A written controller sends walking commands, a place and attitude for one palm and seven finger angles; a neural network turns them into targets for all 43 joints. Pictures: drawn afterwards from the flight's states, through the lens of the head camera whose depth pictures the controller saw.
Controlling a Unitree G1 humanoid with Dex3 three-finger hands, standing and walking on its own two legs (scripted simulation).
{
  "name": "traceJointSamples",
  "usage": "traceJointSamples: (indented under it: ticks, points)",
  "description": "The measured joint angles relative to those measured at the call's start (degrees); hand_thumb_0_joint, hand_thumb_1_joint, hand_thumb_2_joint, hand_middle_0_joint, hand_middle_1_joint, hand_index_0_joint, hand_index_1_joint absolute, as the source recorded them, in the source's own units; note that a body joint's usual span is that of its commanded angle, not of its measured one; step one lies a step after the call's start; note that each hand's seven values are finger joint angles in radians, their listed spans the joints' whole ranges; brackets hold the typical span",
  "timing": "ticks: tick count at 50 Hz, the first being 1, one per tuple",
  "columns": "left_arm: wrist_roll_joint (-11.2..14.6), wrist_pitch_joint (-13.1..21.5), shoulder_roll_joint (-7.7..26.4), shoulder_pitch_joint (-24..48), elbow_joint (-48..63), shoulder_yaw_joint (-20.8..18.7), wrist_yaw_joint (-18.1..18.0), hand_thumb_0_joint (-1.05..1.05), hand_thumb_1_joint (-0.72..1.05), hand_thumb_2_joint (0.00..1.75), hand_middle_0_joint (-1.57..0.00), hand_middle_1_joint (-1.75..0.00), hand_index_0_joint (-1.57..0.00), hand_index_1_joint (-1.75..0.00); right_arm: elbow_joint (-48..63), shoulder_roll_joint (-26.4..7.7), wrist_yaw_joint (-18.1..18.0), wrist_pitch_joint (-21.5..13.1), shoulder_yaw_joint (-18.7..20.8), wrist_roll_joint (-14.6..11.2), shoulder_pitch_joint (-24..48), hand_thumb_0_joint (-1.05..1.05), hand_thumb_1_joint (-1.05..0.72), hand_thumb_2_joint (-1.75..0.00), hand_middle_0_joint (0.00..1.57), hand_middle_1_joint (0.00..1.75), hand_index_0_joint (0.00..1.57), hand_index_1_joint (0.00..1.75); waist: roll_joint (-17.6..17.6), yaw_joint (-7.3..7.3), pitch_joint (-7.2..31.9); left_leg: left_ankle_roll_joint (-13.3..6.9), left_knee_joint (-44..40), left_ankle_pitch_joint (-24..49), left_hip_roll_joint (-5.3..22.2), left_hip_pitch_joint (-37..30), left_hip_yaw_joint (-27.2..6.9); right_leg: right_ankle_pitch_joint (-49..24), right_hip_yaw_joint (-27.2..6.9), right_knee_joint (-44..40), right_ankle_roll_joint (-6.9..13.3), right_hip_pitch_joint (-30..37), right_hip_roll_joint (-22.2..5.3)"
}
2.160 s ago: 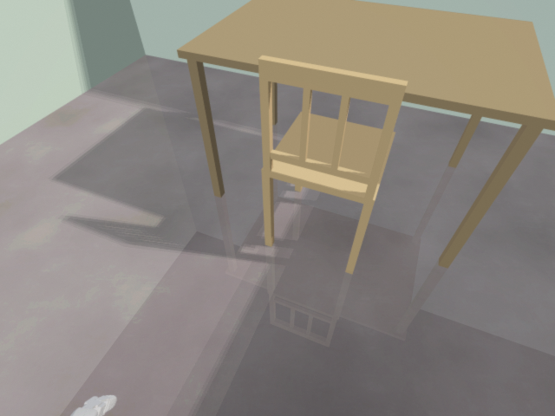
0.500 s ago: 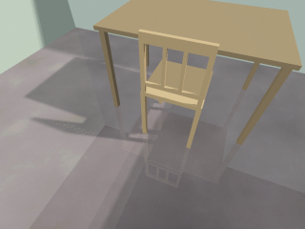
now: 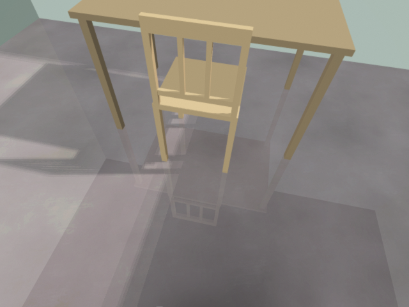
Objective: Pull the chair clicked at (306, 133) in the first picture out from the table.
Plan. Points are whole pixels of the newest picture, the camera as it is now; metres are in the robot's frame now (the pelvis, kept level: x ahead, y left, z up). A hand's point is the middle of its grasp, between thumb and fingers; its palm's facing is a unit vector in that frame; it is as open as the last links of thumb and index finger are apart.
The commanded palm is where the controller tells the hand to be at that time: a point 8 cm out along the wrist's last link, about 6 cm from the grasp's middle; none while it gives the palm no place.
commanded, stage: turn to face it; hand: left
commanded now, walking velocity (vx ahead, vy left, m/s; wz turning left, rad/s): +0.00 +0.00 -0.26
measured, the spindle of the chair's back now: (181, 67) +0.95 +0.16 -0.10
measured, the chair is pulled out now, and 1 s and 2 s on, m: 0.00 0.00 0.00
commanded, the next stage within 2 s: take the last steps up to it in 0.06 s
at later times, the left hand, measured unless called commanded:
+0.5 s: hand out of the picture +0.07 +0.18 -0.16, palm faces -0.09 -0.98 -0.20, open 7.4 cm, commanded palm none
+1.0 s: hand (101, 275) +0.20 +0.26 -0.18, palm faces -0.04 -0.98 -0.18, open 7.4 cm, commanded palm none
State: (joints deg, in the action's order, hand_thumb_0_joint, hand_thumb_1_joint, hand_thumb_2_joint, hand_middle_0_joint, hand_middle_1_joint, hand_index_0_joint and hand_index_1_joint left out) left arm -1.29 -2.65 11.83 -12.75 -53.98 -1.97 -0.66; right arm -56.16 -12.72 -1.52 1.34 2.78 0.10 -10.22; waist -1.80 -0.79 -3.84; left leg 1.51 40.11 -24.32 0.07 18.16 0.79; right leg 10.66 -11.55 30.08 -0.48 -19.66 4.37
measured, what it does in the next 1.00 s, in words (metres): walks ahead: left foot, then right foot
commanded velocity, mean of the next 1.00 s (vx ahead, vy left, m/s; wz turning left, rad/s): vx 0.26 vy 0.04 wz -0.02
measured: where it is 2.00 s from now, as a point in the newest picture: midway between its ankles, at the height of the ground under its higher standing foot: (205, 248)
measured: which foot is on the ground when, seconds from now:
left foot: up 0.00-0.02, down 0.04-0.42, up 0.44-0.80, down 0.82-1.00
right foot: down 0.00-0.06, up 0.08-0.40, down 0.42-0.82, up 0.84-1.00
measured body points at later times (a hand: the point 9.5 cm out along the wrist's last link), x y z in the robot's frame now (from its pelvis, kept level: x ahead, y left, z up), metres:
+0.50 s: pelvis +0.01 +0.00 +0.00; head +0.01 -0.01 +0.45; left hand +0.08 +0.23 -0.14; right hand -0.06 -0.23 -0.16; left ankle +0.00 +0.12 -0.70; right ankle -0.06 -0.10 -0.73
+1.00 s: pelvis +0.20 +0.07 +0.00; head +0.21 +0.09 +0.45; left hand +0.20 +0.31 -0.17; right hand +0.23 -0.17 -0.14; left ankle +0.26 +0.15 -0.73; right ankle +0.12 -0.05 -0.64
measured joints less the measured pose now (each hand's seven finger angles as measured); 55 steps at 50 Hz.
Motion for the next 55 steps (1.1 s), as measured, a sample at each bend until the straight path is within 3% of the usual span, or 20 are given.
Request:
traceJointSamples:
  ticks: [2,4,6,8,10,15,20,21,24,27,29,35,40,42,44,47,50,55]
  points:
    - [0.28,-0.41,0.51,-0.4,0.0,-0.32,0.02,0.0,0.9,0.9,-0.2,-0.3,-0.2,-0.3,0.76,0.07,-0.18,-0.86,-0.07,-0.03,-0.65,0.0,-0.9,-0.9,0.2,0.3,0.2,0.3,-0.02,0.55,0.91,-0.52,-7.79,4.46,0.17,-3.23,-0.25,-0.01,-0.64,0.87,-1.01,-1.02,0.52]
    - [0.5,-1.0,1.57,-0.18,-0.3,-0.94,0.15,0.0,0.9,0.9,-0.2,-0.3,-0.2,-0.3,0.98,0.92,-0.29,-1.34,-0.17,0.36,-1.26,0.0,-0.91,-0.9,0.2,0.3,0.2,0.3,-1.54,0.82,1.11,-1.99,-8.41,7.19,-0.54,-3.6,1.02,5.25,-0.66,5.72,-0.64,-2.89,0.07]
    - [0.22,-1.48,2.23,-0.21,-0.55,-1.66,0.32,0.01,0.9,0.9,-0.2,-0.3,-0.2,-0.3,1.1,1.5,-0.22,-1.19,-0.58,0.81,-2.26,0.0,-0.9,-0.9,0.2,0.3,0.2,0.3,-1.54,0.73,1.64,-2.79,-9.07,7.32,0.17,-4.45,2.15,10.66,2.44,15.55,-1.16,-5.88,0.1]
    - [-0.11,-1.59,2.87,-0.31,-0.66,-2.26,0.71,0.01,0.9,0.9,-0.2,-0.3,-0.2,-0.3,0.81,2.03,-0.32,-0.94,-0.93,1.08,-3.27,0.0,-0.9,-0.9,0.2,0.3,0.2,0.3,-1.19,0.71,2.42,-3.03,-10.86,7.99,0.93,-5.37,2.83,11.17,5.29,24.88,-1.62,-8.13,-0.49]
    - [-0.16,-1.34,3.32,-0.52,-0.65,-2.56,0.93,0.01,0.9,0.9,-0.2,-0.3,-0.2,-0.3,0.23,2.42,-0.26,-0.82,-1.21,1.31,-3.95,0.0,-0.9,-0.9,0.2,0.3,0.2,0.3,-0.84,0.44,3.0,-3.09,-12.52,8.86,1.5,-6.06,3.5,10.72,7.47,28.86,-1.86,-8.24,-1.79]
    - [-0.33,-0.72,2.8,-2.0,-1.67,-1.85,1.49,0.0,0.91,0.9,-0.19,-0.3,-0.19,-0.3,-0.82,2.71,0.27,-1.8,-1.26,1.81,-5.61,0.0,-0.9,-0.9,0.21,0.3,0.2,0.3,0.64,0.79,4.14,-3.06,-14.63,9.39,2.53,-7.24,5.67,12.97,12.07,19.46,-1.24,-1.76,-5.24]
    - [-0.22,0.81,0.81,-2.31,-3.08,-0.61,1.91,0.01,0.91,0.9,-0.19,-0.3,-0.19,-0.3,-2.75,2.41,0.81,-2.35,-1.06,1.7,-8.82,0.0,-0.9,-0.9,0.21,0.3,0.2,0.3,2.03,2.32,4.54,-2.01,-12.46,7.55,3.1,-6.78,6.68,11.63,14.89,2.29,0.2,7.42,-5.69]
    - [-0.22,1.64,0.46,-2.37,-3.07,-0.41,1.87,0.01,0.9,0.9,-0.19,-0.3,-0.19,-0.3,-3.3,2.35,0.91,-2.31,-1.03,1.47,-9.77,0.0,-0.9,-0.9,0.21,0.3,0.2,0.3,1.94,2.25,4.6,-1.71,-10.24,6.27,3.02,-5.88,6.76,9.43,14.91,-1.6,0.83,9.24,-5.82]
    - [-0.05,3.81,-1.98,-3.02,-3.91,0.26,1.24,0.0,0.9,0.9,-0.19,-0.3,-0.2,-0.3,-5.99,1.5,1.4,-0.86,-0.76,1.5,-11.73,0.0,-0.9,-0.9,0.2,0.3,0.2,0.3,3.86,1.64,4.64,-1.57,3.53,-1.89,3.21,-0.61,4.16,8.51,16.21,-1.81,1.34,10.99,-5.13]
    - [0.12,5.2,-3.53,-6.36,-4.94,0.52,0.69,0.0,0.9,0.9,-0.2,-0.3,-0.2,-0.3,-7.43,1.11,2.13,-0.05,-0.36,1.81,-12.22,0.01,-0.91,-0.9,0.2,0.3,0.2,0.3,3.4,0.44,5.41,-1.3,14.4,1.31,3.15,5.31,3.72,8.93,15.85,-5.38,1.06,14.53,-5.69]
    - [0.1,5.55,-4.29,-8.47,-6.35,0.7,0.46,0.0,0.9,0.9,-0.2,-0.3,-0.2,-0.3,-7.08,0.92,2.44,-0.21,0.02,1.8,-11.48,0.01,-0.91,-0.9,0.2,0.3,0.2,0.3,3.09,0.49,5.13,-0.72,17.23,4.9,3.95,8.89,3.58,8.42,15.77,-8.04,0.56,17.01,-6.05]
    - [-0.24,5.98,-5.57,-12.86,-10.63,1.02,0.08,0.0,0.9,0.9,-0.2,-0.3,-0.2,-0.3,-4.19,1.15,3.19,-0.69,0.57,1.25,-7.02,0.01,-0.91,-0.9,0.2,0.3,0.19,0.29,2.11,0.36,2.83,-0.06,11.88,12.3,6.25,15.3,4.25,9.6,16.65,-12.3,-1.27,22.78,-7.39]
    - [-0.49,5.71,-4.81,-14.79,-12.67,0.35,-0.01,0.0,0.9,0.9,-0.2,-0.3,-0.2,-0.3,-1.74,1.97,3.67,-2.17,0.2,1.02,-2.68,0.01,-0.91,-0.9,0.2,0.3,0.19,0.29,0.54,-1.07,0.85,-1.94,-0.08,12.73,5.11,11.73,5.96,14.91,17.0,-9.11,-4.07,25.02,-9.71]
    - [-0.1,5.19,-4.44,-15.17,-13.25,-0.02,0.18,0.0,0.9,0.9,-0.2,-0.3,-0.2,-0.3,-0.64,1.94,3.21,-3.91,0.06,1.48,-1.65,0.0,-0.91,-0.9,0.2,0.3,0.19,0.29,0.38,-0.57,0.3,-3.08,-2.39,14.78,4.16,9.31,6.35,19.34,17.06,2.3,-3.28,21.43,-11.2]
    - [0.43,3.94,-3.37,-13.08,-13.17,-0.41,0.43,0.01,0.9,0.9,-0.2,-0.3,-0.2,-0.3,-0.37,2.65,2.32,-4.83,-0.14,1.45,-0.66,0.0,-0.91,-0.9,0.2,0.3,0.19,0.29,-0.18,-0.33,-0.89,-4.33,1.54,11.53,3.4,9.26,6.9,20.3,13.29,22.82,-0.86,13.07,-10.55]
    - [0.37,3.74,-1.61,-9.42,-11.72,-1.27,0.6,0.01,0.9,0.9,-0.2,-0.3,-0.2,-0.3,-1.4,4.01,1.43,-4.88,-0.75,1.31,-0.96,0.0,-0.91,-0.9,0.2,0.3,0.2,0.3,-0.81,-0.55,-0.5,-4.72,-2.39,10.16,2.26,4.48,8.25,13.59,12.48,40.81,1.19,1.32,-9.58]
    - [-0.1,3.93,-0.61,-5.79,-9.24,-1.79,0.85,0.01,0.91,0.9,-0.19,-0.3,-0.19,-0.3,-2.64,4.14,0.23,-5.49,-0.41,1.05,-2.68,-0.01,-0.94,-0.9,0.2,0.3,0.2,0.3,-1.02,-0.48,1.13,-5.19,-9.28,11.73,0.63,-0.76,9.09,7.68,14.1,41.64,1.02,-6.51,-10.09]
    - [-0.41,3.57,-0.92,-1.45,-5.38,-1.96,1.2,0.0,0.91,0.9,-0.19,-0.3,-0.19,-0.3,-4.63,4.36,0.37,-5.66,-0.77,0.96,-6.25,0.0,-0.93,-0.9,0.2,0.3,0.2,0.3,-0.64,-0.28,3.78,-5.59,-17.73,12.92,-1.49,-7.56,9.9,1.78,15.14,33.39,-0.23,-12.9,-10.9]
